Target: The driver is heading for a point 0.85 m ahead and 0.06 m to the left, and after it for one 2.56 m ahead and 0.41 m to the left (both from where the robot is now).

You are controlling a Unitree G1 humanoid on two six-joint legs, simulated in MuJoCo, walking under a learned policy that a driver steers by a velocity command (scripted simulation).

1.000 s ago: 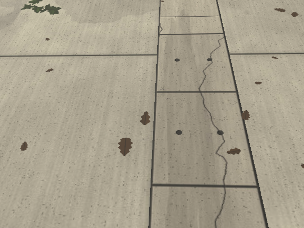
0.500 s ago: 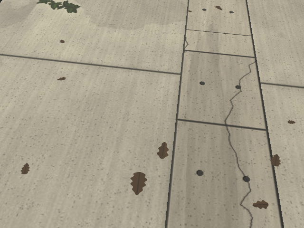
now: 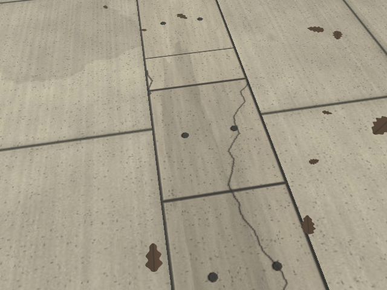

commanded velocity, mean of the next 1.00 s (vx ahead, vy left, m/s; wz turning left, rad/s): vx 0.50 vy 0.00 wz -0.01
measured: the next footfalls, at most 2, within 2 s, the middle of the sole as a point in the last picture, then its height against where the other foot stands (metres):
left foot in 0.30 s outside the picture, level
right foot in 0.78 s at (241, 263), level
